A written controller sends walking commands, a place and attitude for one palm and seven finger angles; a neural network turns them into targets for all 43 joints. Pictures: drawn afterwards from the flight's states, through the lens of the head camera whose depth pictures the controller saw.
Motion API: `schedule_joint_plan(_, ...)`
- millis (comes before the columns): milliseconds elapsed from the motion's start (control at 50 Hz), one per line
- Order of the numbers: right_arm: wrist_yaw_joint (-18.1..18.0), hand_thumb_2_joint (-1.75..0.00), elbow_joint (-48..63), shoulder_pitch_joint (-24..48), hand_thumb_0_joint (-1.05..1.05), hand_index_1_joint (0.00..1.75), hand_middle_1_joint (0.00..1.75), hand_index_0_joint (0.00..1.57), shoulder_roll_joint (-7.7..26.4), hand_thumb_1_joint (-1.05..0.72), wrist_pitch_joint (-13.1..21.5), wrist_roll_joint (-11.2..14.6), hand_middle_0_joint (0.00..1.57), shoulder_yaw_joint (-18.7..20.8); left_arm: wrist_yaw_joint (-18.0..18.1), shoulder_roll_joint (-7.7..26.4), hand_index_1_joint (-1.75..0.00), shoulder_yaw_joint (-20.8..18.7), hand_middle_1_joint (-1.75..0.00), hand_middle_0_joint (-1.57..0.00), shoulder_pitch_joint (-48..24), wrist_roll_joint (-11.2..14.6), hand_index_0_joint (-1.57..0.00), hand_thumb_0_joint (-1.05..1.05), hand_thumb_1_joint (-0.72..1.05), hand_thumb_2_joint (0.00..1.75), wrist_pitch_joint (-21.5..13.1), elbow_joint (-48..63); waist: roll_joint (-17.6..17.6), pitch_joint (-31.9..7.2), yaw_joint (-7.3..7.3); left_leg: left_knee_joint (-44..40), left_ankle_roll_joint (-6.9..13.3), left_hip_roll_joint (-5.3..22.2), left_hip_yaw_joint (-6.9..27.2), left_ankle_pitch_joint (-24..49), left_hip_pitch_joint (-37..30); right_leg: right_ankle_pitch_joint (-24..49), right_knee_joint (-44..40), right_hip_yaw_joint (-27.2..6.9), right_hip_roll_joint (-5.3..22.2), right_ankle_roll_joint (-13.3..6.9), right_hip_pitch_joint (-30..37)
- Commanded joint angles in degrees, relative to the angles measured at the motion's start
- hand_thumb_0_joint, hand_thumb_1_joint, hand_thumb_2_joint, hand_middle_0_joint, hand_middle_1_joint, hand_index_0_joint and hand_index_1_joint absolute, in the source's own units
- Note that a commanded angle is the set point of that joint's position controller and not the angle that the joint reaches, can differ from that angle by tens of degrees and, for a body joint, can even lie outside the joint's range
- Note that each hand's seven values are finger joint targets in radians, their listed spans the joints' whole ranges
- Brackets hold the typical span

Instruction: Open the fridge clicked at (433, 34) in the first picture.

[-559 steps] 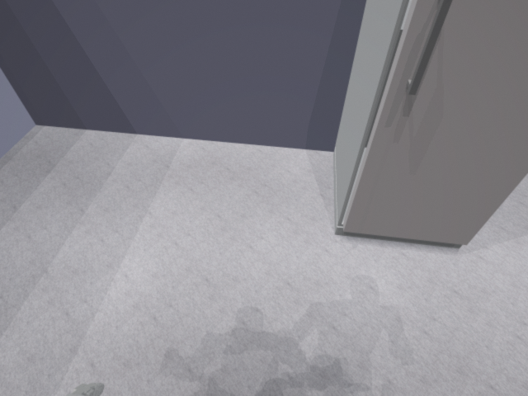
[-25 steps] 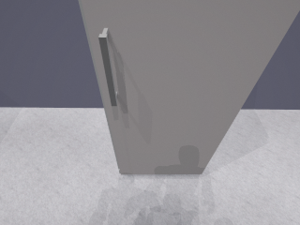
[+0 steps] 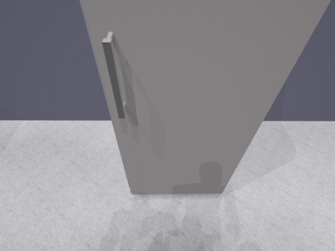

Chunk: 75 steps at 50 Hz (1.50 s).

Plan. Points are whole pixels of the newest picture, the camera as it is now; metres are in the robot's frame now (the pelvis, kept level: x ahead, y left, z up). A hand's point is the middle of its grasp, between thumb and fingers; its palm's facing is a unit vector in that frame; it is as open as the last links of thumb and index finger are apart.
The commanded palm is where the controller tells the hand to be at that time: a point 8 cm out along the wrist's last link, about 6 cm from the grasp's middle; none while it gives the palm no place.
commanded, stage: look again from close up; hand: left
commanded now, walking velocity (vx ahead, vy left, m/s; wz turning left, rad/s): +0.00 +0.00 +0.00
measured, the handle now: (116, 80) +0.50 +0.17 +0.15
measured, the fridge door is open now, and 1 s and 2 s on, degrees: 0 0 0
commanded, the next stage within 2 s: raise the hand to about handle height in 0.32 s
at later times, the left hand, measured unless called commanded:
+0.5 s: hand out of the picture +0.08 +0.20 -0.13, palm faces +0.19 -0.95 -0.24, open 7.4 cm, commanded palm +0.10 +0.25 -0.06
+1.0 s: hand (73, 236) +0.15 +0.21 +0.00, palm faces +0.18 -0.98 -0.08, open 9.5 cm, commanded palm +0.13 +0.26 +0.02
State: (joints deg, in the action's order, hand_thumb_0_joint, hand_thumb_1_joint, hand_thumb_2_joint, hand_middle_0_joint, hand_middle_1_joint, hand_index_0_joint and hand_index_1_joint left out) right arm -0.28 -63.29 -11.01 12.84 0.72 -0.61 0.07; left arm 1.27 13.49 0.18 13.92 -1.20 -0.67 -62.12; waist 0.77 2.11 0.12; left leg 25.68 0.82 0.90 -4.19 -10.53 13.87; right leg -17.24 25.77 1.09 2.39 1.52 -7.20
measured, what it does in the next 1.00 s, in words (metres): lowers itself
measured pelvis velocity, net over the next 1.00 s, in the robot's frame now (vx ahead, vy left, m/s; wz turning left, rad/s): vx -0.03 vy -0.04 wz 0.06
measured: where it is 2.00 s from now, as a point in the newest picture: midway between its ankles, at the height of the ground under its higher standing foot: outside the picture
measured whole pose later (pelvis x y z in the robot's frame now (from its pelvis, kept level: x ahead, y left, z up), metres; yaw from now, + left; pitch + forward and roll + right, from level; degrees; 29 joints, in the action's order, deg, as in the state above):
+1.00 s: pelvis -0.03 -0.04 -0.07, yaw +4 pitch +7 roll -2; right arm -6.1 -36.5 -11.1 13.6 18.6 1.5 -0.1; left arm -17.9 15.5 -16.6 23.0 18.9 -20.9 2.2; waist -1.2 -3.9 3.5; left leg 60.8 -2.3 3.6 3.6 -23.0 45.1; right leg -32.4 60.4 7.1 0.0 -2.0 -35.2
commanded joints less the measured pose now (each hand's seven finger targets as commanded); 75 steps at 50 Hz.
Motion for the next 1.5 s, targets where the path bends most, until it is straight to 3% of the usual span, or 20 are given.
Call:
schedule_joint_plan(0,-0.62,-0.90,2.95,0.33,0.00,0.30,0.30,0.20,8.40,-0.90,1.11,0.04,0.20,1.48,0.30,8.29,-0.30,-1.32,-0.30,-0.20,2.44,0.09,-0.20,0.00,0.90,0.90,-0.94,2.42,0.04,-0.92,0.41,-4.04,0.96,5.66,6.22,5.84,-3.98,7.12,-5.88,-4.38,4.11,-2.83,-4.77)
schedule_joint_plan(380,-0.75,-0.90,2.18,0.52,0.00,0.30,0.30,0.20,8.68,-0.90,1.16,-0.04,0.20,1.33,0.10,8.14,-0.30,-1.44,-0.30,-0.20,2.16,0.23,-0.20,0.00,0.90,0.90,-0.97,1.91,-0.58,-1.39,0.35,-4.78,0.51,5.83,6.27,6.73,-4.90,7.07,-6.80,-4.23,4.25,-2.83,-4.60)
schedule_joint_plan(400,-0.53,-0.90,7.81,0.18,0.00,0.30,0.30,0.20,10.20,-0.90,1.79,-0.43,0.20,1.67,0.30,12.18,-0.30,-0.74,-0.30,-0.20,3.33,-0.77,-0.20,0.00,0.90,0.90,-1.97,5.30,-3.30,2.59,-0.44,-1.33,-0.07,4.16,6.84,10.91,-5.47,13.26,-6.47,-3.09,4.33,-3.27,-5.37)
schedule_joint_plan(420,-2.85,-0.90,23.60,-1.30,0.00,0.30,0.30,0.20,11.23,-0.90,9.34,1.97,0.20,2.10,2.16,24.02,-0.32,-17.50,-0.32,-0.20,-40.86,9.06,-0.20,0.00,0.88,0.89,-12.12,81.47,-9.56,-26.34,-5.46,1.18,1.25,-0.74,2.11,14.83,-14.85,18.63,-1.35,0.32,-1.93,-2.72,-4.76)
schedule_joint_plan(440,-4.63,-0.90,22.81,-2.06,0.00,0.30,0.30,0.20,8.59,-0.90,13.25,2.55,0.20,1.09,3.28,14.05,-0.33,-10.80,-0.33,-0.20,-5.11,8.12,-0.20,0.00,0.85,0.88,-9.06,67.87,-13.49,-25.15,0.20,-1.27,-0.27,1.77,1.06,18.05,-20.24,10.80,3.98,3.43,-2.26,-3.12,-8.45)
schedule_joint_plan(460,-4.61,-0.90,20.63,0.82,0.00,0.30,0.30,0.20,6.08,-0.90,14.50,2.81,0.20,1.09,4.13,0.96,-0.34,-6.88,-0.34,-0.21,5.27,9.72,-0.21,0.00,0.83,0.87,-4.53,56.82,-4.85,-11.32,-3.05,-1.12,-0.33,2.32,2.72,9.25,-10.05,4.52,4.59,4.87,-2.93,-2.39,-13.94)
schedule_joint_plan(500,-3.96,-0.90,26.53,1.26,0.00,0.30,0.30,0.20,8.40,-0.90,17.68,2.63,0.20,2.72,2.78,1.53,-0.37,-8.12,-0.37,-0.21,3.27,10.65,-0.21,0.00,0.78,0.85,-8.65,63.21,0.05,0.87,-3.97,2.64,0.91,0.02,4.30,-3.43,1.54,0.46,3.34,5.29,-2.36,-2.15,-18.64)
schedule_joint_plan(540,-2.90,-0.90,27.24,0.80,0.00,0.30,0.30,0.20,7.99,-0.90,19.10,1.13,0.20,4.64,-0.54,2.85,-0.40,-12.20,-0.40,-0.21,10.75,11.57,-0.21,0.00,0.74,0.83,-16.04,62.35,0.92,-8.65,-0.31,9.98,-0.04,-0.52,4.37,-1.22,5.87,-0.17,9.55,5.09,-2.59,-2.33,-21.92)
schedule_joint_plan(580,-1.18,-0.90,29.32,2.34,0.00,0.30,0.30,0.20,7.27,-0.90,20.17,0.38,0.20,5.39,-6.24,-0.45,-0.43,-12.76,-0.43,-0.22,20.70,14.02,-0.22,0.00,0.69,0.81,-23.82,55.74,6.40,-7.89,2.15,17.17,-0.95,-0.22,4.33,-1.56,14.43,-1.17,16.68,5.02,-2.84,-2.29,-28.38)
schedule_joint_plan(600,-0.29,-0.90,30.84,2.15,0.00,0.30,0.30,0.20,6.88,-0.90,20.37,0.56,0.20,5.82,-9.72,0.03,-0.45,-15.23,-0.45,-0.22,24.83,15.26,-0.22,0.00,0.67,0.80,-27.85,53.33,5.95,-8.51,4.11,20.22,-1.17,-0.77,4.07,-1.13,17.56,0.59,19.91,4.04,-2.66,-2.77,-28.52)
schedule_joint_plan(640,0.52,-0.90,32.99,4.35,0.00,0.30,0.30,0.20,7.74,-0.90,20.71,0.67,0.20,6.23,-17.43,3.07,-0.48,-17.18,-0.48,-0.22,22.42,17.44,-0.22,0.00,0.62,0.78,-34.87,54.19,4.96,-11.01,3.89,26.93,-1.47,-0.81,3.57,-2.91,24.14,1.43,25.57,1.46,-1.71,-2.97,-32.27)
schedule_joint_plan(700,-0.73,-0.90,38.78,4.44,0.00,0.30,0.30,0.20,8.24,-0.90,19.73,2.14,0.20,6.39,-21.63,9.01,-0.53,-22.92,-0.53,-0.22,20.19,20.71,-0.22,0.00,0.55,0.75,-28.21,60.79,0.48,-16.72,5.61,27.18,-0.82,-1.39,2.06,-6.51,25.11,-5.63,24.37,-1.13,-1.81,-2.62,-29.93)
schedule_joint_plan(740,-2.58,-0.90,40.46,3.31,0.00,0.30,0.30,0.20,7.73,-0.90,19.00,2.81,0.20,5.68,-21.10,10.17,-0.55,-23.83,-0.55,-0.23,14.38,23.05,-0.23,0.00,0.50,0.73,-23.46,68.86,-0.02,-16.91,3.82,28.38,-0.24,-1.29,2.58,-7.26,23.48,-8.06,20.49,-4.73,-1.11,-1.39,-29.81)
schedule_joint_plan(800,-4.38,-0.90,39.27,1.60,0.00,0.30,0.30,0.20,7.50,-0.90,19.19,2.09,0.20,4.23,-17.83,11.75,-0.60,-22.06,-0.60,-0.23,2.34,21.53,-0.23,0.00,0.43,0.70,-23.98,81.93,-2.08,-14.73,-0.06,29.43,0.40,-0.23,4.79,-7.04,22.34,-7.58,19.78,-4.84,-1.91,-0.73,-33.17)
schedule_joint_plan(880,-6.19,-0.90,35.28,0.52,0.00,0.30,0.30,0.20,7.99,-0.90,20.71,2.09,0.20,3.33,-18.28,11.27,-0.66,-18.65,-0.66,-0.24,-2.40,20.28,-0.24,0.00,0.34,0.66,-26.71,81.69,-4.17,-12.39,-2.46,29.69,0.58,0.56,6.04,-7.19,20.31,-6.86,19.24,-4.12,-2.61,-1.23,-34.68)
schedule_joint_plan(960,-7.60,-0.90,34.14,1.22,0.00,0.30,0.30,0.20,8.62,-0.90,21.46,2.87,0.20,2.53,-21.10,13.65,-0.72,-20.36,-0.72,-0.25,-1.46,21.56,-0.25,0.00,0.25,0.62,-21.76,76.87,-3.52,-13.03,-1.25,26.44,0.42,0.19,6.21,-8.24,18.25,-9.71,15.46,-4.76,-2.14,-0.99,-30.60)
schedule_joint_plan(1000,-7.97,-0.90,34.06,2.05,0.00,0.30,0.30,0.20,8.61,-0.90,21.10,3.15,0.20,2.54,-21.23,16.14,-0.75,-24.93,-0.75,-0.25,2.34,22.44,-0.25,0.00,0.20,0.60,-17.70,72.97,-2.79,-14.47,1.09,24.62,0.13,-0.08,6.24,-6.69,17.28,-8.62,13.75,-5.32,-1.68,-0.68,-26.60)
schedule_joint_plan(1100,-7.56,-0.90,34.54,3.07,0.00,0.30,0.30,0.20,7.89,-0.90,21.15,3.06,0.20,2.20,-18.94,14.85,-0.82,-26.87,-0.82,-0.26,4.48,23.87,-0.26,0.00,0.08,0.55,-13.44,74.04,-1.58,-15.28,2.88,19.53,-0.37,-0.21,6.29,-2.02,12.62,-1.03,12.78,-2.16,-1.92,-0.55,-21.34)
schedule_joint_plan(1260,-6.71,-0.90,34.09,1.67,0.00,0.30,0.30,0.20,9.03,-0.90,22.23,3.20,0.20,2.10,-17.33,14.04,-0.94,-24.19,-0.94,-0.27,0.49,22.86,-0.27,0.00,-0.10,0.47,-14.80,77.17,-3.32,-12.99,1.71,14.09,-0.40,-0.22,5.61,-0.13,6.58,2.64,11.43,1.30,-3.26,-1.00,-20.08)
schedule_joint_plan(1480,-7.68,-0.90,33.33,3.46,0.00,0.30,0.30,0.20,9.11,-0.90,20.99,3.86,0.20,1.11,-17.26,17.44,-1.11,-25.96,-1.11,-0.29,-9.35,22.23,-0.29,0.00,-0.36,0.36,-9.23,78.26,-6.03,-12.10,2.51,7.82,-0.63,-0.35,5.36,2.84,-0.68,6.46,6.76,2.90,-3.93,-1.57,-14.01)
